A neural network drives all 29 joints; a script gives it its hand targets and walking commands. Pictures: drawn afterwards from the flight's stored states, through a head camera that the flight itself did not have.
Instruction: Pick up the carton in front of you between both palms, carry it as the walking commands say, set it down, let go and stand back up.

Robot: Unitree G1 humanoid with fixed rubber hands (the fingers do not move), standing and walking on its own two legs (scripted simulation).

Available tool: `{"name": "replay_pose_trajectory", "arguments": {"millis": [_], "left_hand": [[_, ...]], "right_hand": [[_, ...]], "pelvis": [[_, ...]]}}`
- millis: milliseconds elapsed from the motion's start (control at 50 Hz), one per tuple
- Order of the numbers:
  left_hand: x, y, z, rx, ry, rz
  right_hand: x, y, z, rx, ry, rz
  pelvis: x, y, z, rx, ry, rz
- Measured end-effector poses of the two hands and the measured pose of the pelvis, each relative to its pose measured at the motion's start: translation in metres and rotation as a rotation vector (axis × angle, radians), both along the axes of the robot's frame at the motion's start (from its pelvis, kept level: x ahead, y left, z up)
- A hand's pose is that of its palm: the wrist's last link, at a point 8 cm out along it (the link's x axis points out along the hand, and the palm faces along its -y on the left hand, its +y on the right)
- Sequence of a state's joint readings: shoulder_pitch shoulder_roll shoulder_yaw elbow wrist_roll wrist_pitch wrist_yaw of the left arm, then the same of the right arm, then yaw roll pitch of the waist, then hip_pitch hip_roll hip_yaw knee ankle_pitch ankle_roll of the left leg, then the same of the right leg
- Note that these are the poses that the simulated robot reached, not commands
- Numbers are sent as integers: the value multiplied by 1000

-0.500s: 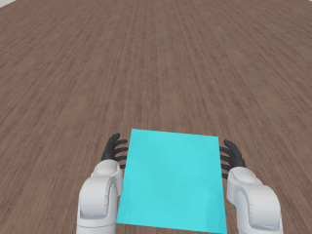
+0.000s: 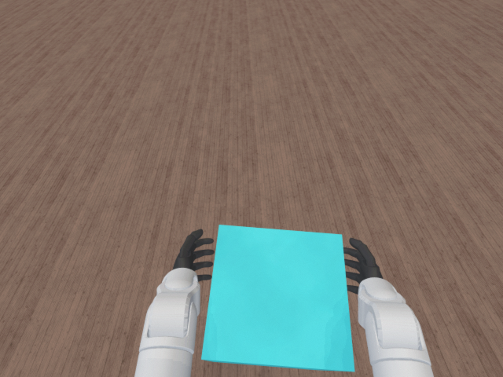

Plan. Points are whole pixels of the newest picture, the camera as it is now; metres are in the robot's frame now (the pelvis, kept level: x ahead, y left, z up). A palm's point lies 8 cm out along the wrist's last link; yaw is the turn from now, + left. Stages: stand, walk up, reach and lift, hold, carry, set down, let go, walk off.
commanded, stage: carry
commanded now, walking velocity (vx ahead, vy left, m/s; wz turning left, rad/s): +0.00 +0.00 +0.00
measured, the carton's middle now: (271, 304) +0.29 +0.00 -0.09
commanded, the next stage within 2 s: none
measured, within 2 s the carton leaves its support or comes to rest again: neither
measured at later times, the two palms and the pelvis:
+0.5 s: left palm (184, 291) +0.26 +0.13 +0.04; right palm (383, 304) +0.24 -0.16 +0.03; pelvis -0.03 -0.01 +0.00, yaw -1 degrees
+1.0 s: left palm (182, 311) +0.22 +0.13 +0.05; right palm (393, 326) +0.21 -0.16 +0.03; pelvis -0.07 -0.01 +0.00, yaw -1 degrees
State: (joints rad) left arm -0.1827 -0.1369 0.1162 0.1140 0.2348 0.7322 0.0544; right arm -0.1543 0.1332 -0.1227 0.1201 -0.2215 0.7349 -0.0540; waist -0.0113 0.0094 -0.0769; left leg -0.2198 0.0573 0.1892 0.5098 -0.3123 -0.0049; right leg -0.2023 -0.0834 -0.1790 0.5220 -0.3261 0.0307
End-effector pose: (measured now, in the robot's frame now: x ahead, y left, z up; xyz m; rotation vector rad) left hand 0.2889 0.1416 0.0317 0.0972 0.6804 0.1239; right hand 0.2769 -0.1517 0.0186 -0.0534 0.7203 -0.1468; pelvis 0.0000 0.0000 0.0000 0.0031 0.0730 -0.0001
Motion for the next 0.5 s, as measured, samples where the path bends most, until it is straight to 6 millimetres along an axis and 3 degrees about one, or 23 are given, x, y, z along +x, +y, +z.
{"name": "replay_pose_trajectory", "arguments": {"millis": [200,500], "left_hand": [[2,-8,13,-10,-85,6],[-34,-7,13,-3,-44,2]], "right_hand": [[1,-8,12,3,-82,-12],[-35,-8,11,5,-36,-3]], "pelvis": [[-7,-7,0,2,-2,-14],[-34,-7,-2,2,-36,-18]]}}
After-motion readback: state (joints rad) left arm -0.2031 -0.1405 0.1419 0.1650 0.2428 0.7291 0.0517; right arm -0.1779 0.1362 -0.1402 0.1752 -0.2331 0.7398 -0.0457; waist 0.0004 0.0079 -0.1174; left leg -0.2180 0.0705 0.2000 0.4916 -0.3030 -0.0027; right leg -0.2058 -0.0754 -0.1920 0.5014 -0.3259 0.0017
